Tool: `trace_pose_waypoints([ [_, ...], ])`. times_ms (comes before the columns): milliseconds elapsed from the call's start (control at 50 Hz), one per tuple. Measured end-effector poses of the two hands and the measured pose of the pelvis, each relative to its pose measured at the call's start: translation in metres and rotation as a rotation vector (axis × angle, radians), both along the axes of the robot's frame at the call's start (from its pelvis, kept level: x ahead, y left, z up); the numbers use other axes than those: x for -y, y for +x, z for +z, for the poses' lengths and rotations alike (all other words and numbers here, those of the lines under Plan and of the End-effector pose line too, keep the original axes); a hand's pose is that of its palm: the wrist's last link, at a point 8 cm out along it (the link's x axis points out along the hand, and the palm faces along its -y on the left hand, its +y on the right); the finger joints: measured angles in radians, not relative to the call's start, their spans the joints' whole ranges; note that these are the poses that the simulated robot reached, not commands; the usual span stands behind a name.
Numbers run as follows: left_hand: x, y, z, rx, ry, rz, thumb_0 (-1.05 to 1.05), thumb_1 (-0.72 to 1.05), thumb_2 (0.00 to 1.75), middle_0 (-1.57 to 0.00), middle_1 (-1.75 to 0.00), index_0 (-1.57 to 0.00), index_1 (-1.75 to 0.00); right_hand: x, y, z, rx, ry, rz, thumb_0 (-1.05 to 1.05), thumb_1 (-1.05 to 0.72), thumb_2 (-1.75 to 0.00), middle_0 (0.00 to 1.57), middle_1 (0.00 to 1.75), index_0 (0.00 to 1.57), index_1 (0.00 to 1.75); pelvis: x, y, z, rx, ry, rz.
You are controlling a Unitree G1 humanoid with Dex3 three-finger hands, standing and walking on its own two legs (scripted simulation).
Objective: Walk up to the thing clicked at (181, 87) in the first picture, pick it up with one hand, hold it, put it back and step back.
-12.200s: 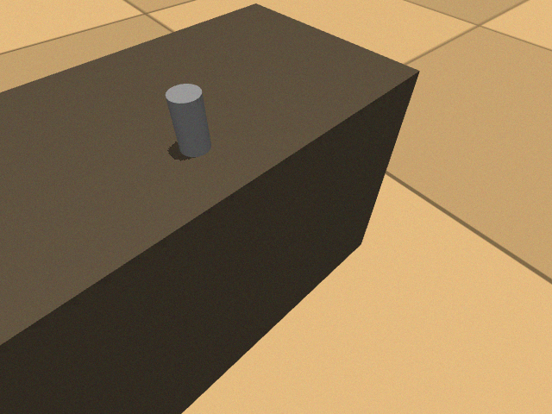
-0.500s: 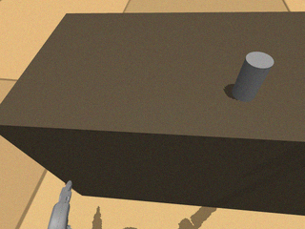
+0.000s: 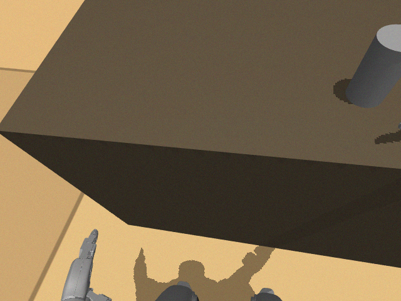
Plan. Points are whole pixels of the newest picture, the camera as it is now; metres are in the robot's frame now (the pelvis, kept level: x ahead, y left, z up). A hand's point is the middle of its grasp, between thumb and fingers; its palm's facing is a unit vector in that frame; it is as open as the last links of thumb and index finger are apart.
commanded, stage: close in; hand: right
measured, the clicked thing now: (380, 69) +0.51 -0.24 +0.13
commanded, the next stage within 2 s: rest palm in 0.44 s
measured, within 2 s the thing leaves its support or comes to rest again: leaves its support in 1.66 s
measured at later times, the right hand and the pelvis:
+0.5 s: hand (393, 78) +0.49 -0.26 +0.12, palm faces +0.22 +0.97 +0.01, open 17.6 cm; pelvis -0.01 +0.00 -0.01, yaw +0 degrees
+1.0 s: hand (380, 66) +0.51 -0.24 +0.14, palm faces +0.24 +0.97 +0.02, open 17.1 cm; pelvis +0.00 +0.01 +0.00, yaw +0 degrees
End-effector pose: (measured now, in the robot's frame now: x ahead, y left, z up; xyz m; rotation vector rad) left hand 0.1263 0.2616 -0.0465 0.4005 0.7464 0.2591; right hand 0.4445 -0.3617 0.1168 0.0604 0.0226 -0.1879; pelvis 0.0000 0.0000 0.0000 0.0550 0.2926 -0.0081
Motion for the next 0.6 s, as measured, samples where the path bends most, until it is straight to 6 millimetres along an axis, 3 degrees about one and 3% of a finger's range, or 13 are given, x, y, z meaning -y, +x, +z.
trace_pose_waypoints([
  [100, 0.003, -0.001, -0.004, 0.001, -0.024, 0.006, -0.01, -0.53, 0.05, -0.07, -0.06, -0.07, -0.06, -0.015, 0.014, 0.001, -0.003, -0.017, -0.019, -0.02, 0.54, -0.05, 0.03, 0.05, 0.04, 0.05, 0.001, -0.002, -0.005, -0.017, 0.006, 0.003],
  [160, 0.006, 0.008, 0.004, 0.059, -0.040, -0.004, -0.01, -0.53, 0.05, -0.07, -0.06, -0.08, -0.06, -0.024, 0.017, 0.011, 0.002, -0.031, -0.016, -0.02, 0.55, -0.05, 0.03, 0.05, 0.04, 0.05, 0.003, 0.000, -0.005, -0.012, 0.005, 0.007],
  [260, 0.014, 0.014, 0.015, 0.115, -0.085, -0.027, -0.01, -0.53, 0.05, -0.07, -0.06, -0.08, -0.06, -0.039, 0.014, 0.012, -0.030, -0.015, -0.012, -0.02, 0.56, -0.05, 0.02, 0.05, 0.03, 0.05, 0.003, 0.001, -0.003, 0.006, -0.001, 0.005],
  [480, 0.007, -0.011, 0.000, 0.030, -0.107, -0.004, -0.01, -0.52, 0.04, -0.07, -0.06, -0.08, -0.06, -0.048, 0.015, 0.006, -0.003, -0.050, -0.041, -0.02, 0.56, -0.05, 0.02, 0.05, 0.03, 0.06, 0.000, -0.009, -0.010, 0.001, -0.006, 0.003],
  [600, 0.003, -0.002, 0.008, 0.062, -0.091, -0.007, -0.01, -0.53, 0.05, -0.06, -0.06, -0.07, -0.06, -0.066, 0.022, 0.012, -0.007, -0.027, -0.015, -0.02, 0.57, -0.06, 0.02, 0.05, 0.02, 0.06, 0.000, -0.007, -0.007, 0.009, -0.008, 0.005],
])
